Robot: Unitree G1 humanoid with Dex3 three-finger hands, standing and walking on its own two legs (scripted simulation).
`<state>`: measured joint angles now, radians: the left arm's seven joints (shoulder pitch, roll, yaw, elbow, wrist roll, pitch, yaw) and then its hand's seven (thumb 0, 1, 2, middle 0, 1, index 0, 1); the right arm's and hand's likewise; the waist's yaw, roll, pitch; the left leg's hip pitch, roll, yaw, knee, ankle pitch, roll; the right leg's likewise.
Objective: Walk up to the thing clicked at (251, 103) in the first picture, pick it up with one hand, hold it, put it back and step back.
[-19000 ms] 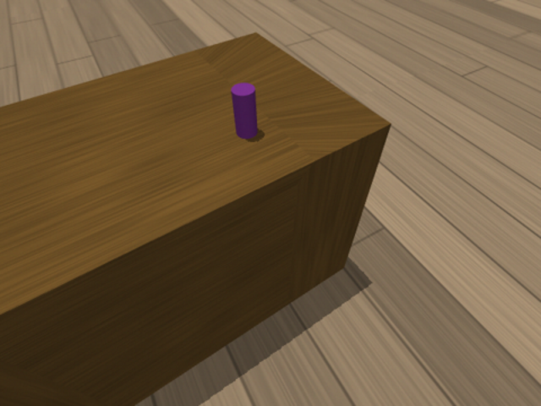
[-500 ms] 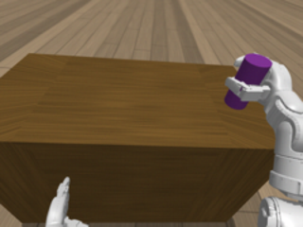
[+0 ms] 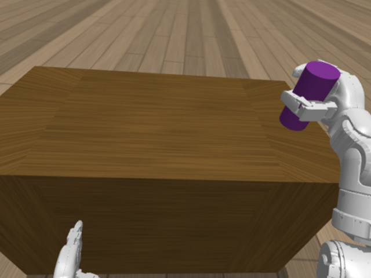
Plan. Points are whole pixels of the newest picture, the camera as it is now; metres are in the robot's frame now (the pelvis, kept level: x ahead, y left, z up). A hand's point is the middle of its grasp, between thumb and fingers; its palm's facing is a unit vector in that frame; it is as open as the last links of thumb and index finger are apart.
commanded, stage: hold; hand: right
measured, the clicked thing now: (306, 98) +0.34 -0.18 +0.28
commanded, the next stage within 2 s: crouch in 0.02 s
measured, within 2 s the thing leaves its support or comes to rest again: neither
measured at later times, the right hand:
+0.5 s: hand (283, 111) +0.39 -0.18 +0.22, palm faces +0.15 +0.99 +0.00, open 7.5 cm
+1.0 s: hand (268, 106) +0.48 -0.18 +0.18, palm faces +0.15 +0.99 +0.00, open 7.4 cm
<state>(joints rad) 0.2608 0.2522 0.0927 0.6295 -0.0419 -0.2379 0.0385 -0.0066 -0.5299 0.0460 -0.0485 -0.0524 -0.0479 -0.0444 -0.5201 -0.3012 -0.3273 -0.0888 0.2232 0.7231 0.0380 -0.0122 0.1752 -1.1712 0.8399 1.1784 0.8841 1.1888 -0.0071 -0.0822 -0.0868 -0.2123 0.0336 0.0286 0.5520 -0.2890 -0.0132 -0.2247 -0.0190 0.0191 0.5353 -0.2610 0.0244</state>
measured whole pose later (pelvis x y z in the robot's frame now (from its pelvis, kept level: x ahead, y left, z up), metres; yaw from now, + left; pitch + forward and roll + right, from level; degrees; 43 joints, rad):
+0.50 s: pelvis -0.01 +0.00 +0.00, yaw +0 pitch -1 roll +0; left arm 0.23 0.24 0.09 0.66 -0.02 -0.27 0.04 -0.01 -0.53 0.05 -0.05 -0.05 -0.05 -0.04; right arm -0.63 -0.31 -0.31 0.29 0.16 0.56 0.02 -0.01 0.15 -1.17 0.84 1.17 0.89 1.17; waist 0.03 -0.05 -0.04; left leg -0.28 0.03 0.02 0.57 -0.28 -0.01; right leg -0.29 -0.02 0.01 0.56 -0.25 0.03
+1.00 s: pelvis -0.01 -0.01 -0.01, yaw +3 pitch +5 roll +0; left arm 0.27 0.21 0.05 0.55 0.00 -0.27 0.04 -0.01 -0.52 0.04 -0.06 -0.05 -0.06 -0.04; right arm -0.88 -0.41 -0.35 0.88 0.09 0.09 0.02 -0.01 0.13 -1.19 0.84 1.17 0.88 1.18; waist 0.09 -0.01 -0.05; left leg -0.42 0.02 -0.01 0.58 -0.26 -0.02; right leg -0.43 -0.04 -0.02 0.60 -0.26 0.01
